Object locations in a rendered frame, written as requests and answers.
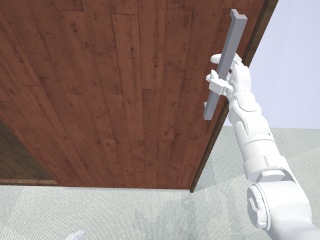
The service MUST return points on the robot right upper arm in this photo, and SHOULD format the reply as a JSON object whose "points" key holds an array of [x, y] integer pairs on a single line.
{"points": [[280, 208]]}

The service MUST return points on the right robot forearm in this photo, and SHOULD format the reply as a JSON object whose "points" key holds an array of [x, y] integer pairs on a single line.
{"points": [[262, 160]]}

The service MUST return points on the right robot hand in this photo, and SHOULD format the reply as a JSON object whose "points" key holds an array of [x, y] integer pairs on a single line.
{"points": [[238, 80]]}

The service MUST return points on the left robot hand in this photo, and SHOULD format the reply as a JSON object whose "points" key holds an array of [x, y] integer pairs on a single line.
{"points": [[77, 236]]}

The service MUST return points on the wardrobe door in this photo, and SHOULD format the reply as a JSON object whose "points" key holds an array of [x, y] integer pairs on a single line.
{"points": [[16, 162], [110, 93]]}

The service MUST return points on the handle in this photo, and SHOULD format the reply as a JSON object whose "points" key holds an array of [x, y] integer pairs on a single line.
{"points": [[233, 38]]}

